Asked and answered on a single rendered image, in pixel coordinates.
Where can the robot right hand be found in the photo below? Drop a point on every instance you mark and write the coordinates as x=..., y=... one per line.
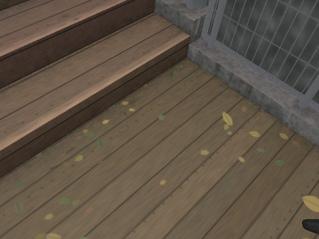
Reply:
x=311, y=225

